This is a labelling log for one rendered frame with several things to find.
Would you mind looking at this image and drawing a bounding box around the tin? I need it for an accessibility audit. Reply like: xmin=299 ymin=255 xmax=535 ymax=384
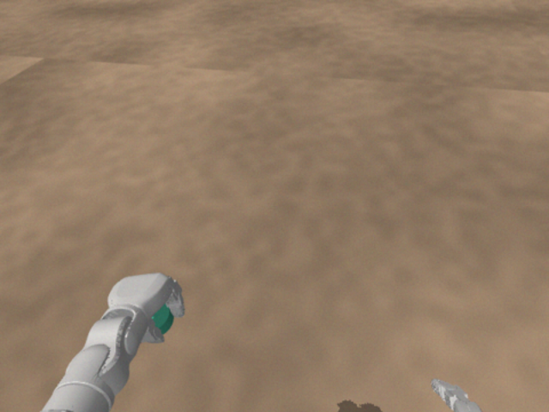
xmin=152 ymin=303 xmax=174 ymax=335

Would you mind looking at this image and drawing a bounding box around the left robot arm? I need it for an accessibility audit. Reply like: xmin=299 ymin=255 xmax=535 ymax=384
xmin=40 ymin=304 xmax=148 ymax=412

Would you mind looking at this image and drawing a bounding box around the right robot hand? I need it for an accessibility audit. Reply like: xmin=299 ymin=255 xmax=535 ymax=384
xmin=431 ymin=379 xmax=482 ymax=412

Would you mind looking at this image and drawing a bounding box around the left robot hand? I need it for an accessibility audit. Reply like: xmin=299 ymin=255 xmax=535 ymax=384
xmin=108 ymin=273 xmax=184 ymax=343

